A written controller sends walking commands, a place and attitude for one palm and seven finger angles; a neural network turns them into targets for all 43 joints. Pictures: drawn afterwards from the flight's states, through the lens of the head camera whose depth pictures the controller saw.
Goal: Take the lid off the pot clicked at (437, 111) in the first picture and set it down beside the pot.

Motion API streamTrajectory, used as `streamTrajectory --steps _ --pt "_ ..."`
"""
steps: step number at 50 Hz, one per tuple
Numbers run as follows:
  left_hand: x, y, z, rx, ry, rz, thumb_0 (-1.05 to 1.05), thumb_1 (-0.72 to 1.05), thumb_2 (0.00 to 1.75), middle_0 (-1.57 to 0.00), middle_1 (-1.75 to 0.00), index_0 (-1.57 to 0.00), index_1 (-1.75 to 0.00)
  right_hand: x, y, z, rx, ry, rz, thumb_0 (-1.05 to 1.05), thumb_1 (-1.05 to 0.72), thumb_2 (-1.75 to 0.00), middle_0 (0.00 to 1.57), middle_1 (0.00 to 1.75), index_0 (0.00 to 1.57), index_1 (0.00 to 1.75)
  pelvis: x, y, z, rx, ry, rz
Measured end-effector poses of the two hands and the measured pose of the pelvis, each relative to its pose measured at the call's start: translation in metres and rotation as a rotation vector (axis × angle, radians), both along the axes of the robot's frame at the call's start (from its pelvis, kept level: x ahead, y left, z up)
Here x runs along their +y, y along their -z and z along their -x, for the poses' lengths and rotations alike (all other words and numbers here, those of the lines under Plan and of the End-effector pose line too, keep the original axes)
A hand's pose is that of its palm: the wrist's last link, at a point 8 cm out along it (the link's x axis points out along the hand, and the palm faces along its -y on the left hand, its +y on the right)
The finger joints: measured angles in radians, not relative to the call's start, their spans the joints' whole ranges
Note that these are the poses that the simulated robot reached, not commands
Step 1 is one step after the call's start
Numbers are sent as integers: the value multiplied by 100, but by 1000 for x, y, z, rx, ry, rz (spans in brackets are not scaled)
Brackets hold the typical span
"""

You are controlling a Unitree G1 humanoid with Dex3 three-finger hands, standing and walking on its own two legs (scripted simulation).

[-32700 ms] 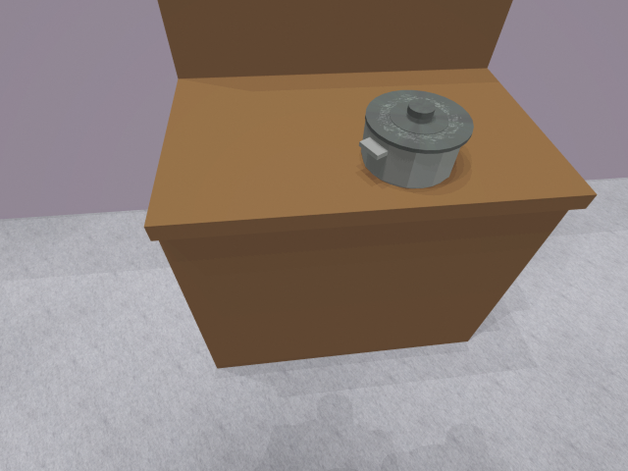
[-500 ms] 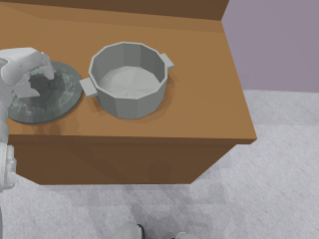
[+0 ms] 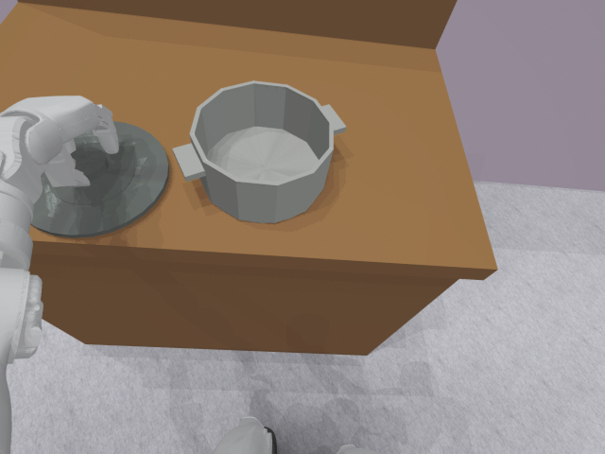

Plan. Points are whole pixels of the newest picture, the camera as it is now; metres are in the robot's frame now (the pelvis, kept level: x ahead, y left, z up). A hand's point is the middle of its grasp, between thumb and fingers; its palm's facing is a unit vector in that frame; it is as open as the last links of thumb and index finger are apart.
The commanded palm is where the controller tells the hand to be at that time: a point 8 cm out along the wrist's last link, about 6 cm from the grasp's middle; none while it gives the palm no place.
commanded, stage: open the fingers wide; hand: left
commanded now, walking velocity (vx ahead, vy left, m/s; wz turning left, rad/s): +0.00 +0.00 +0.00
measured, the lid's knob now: (87, 163) +0.49 +0.29 +0.03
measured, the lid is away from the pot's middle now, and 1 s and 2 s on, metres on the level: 0.24 0.24 0.24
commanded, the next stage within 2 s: raise the empty hand in 0.50 s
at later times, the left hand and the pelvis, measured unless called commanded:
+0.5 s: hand (71, 155) +0.48 +0.30 +0.07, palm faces -0.44 -0.09 -0.89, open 10.9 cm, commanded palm +0.51 +0.28 +0.13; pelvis +0.00 +0.01 +0.00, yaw -1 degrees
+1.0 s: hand (64, 134) +0.48 +0.29 +0.11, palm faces -0.40 -0.09 -0.91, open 11.0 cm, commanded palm +0.51 +0.28 +0.17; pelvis +0.00 +0.02 +0.00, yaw +0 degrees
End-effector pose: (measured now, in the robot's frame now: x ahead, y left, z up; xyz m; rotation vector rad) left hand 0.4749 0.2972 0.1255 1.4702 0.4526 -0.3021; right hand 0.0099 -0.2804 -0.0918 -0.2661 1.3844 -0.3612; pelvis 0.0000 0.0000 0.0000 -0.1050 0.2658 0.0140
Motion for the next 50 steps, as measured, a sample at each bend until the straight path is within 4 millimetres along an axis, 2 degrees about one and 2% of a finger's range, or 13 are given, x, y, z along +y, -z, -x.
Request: streamTrajectory --steps 17,34,50 --pt "0 0 -10 -23 9 8 1 4 65 -39 -89 -39 -89 14 1 9 25 24 -25 1 -91 -90 20 30 20 30 8 -1 -4 9 8 4" --pt "1 -4 0 -39 9 14 0 -1 66 -37 -84 -37 -85 21 2 0 -10 4 -39 1 -91 -90 20 30 20 30 15 -2 0 -8 3 5" --pt "-7 -40 -4 -71 -21 -7 0 -1 67 -37 -84 -38 -84 21 1 3 -49 -7 -35 1 -91 -90 20 30 20 30 18 -4 4 -35 -4 -5"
